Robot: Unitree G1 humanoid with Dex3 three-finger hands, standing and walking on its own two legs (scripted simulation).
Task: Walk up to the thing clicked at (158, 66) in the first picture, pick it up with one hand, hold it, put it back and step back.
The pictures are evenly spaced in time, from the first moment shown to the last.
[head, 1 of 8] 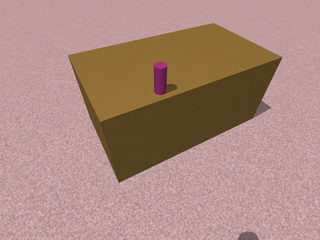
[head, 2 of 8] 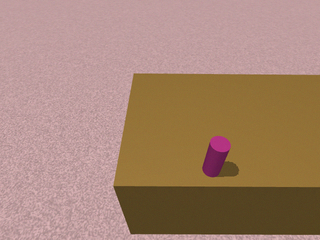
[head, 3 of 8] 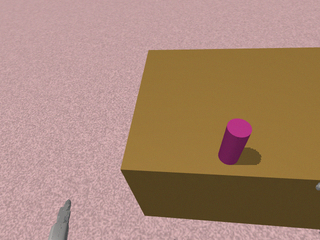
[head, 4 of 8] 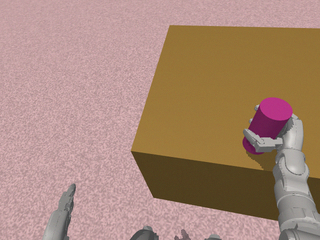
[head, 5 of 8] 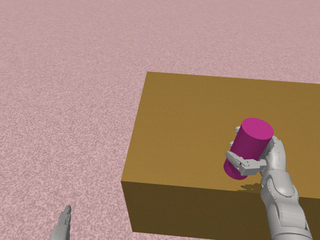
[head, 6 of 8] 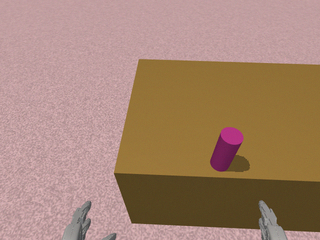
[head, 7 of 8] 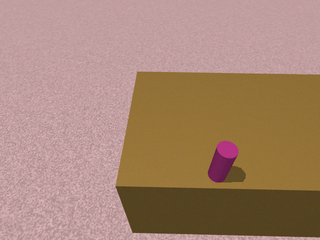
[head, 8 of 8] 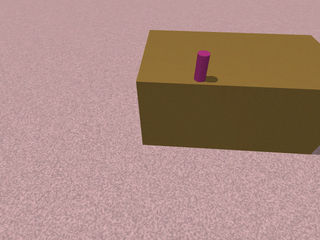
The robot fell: no
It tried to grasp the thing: yes
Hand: right
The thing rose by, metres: 0.22
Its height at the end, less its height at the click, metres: +0.00
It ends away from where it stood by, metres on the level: 0.02
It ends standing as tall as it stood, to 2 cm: yes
